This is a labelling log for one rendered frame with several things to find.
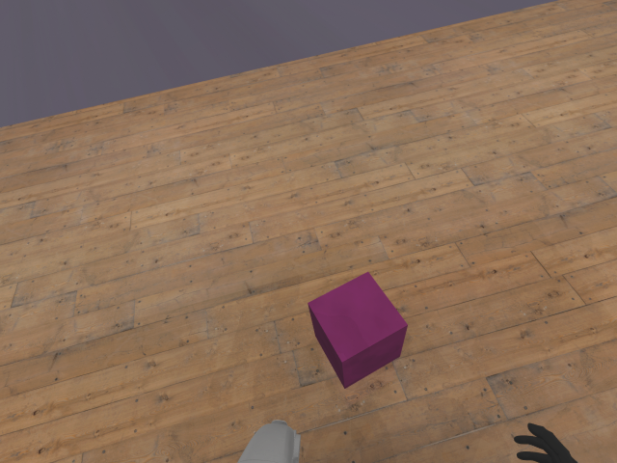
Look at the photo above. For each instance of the left robot thigh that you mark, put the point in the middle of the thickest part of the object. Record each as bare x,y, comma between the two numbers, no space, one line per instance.
273,443

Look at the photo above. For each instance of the right robot hand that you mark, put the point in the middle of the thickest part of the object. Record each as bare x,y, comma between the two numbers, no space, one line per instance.
556,452

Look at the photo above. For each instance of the carton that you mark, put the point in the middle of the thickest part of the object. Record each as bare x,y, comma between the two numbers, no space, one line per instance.
358,328

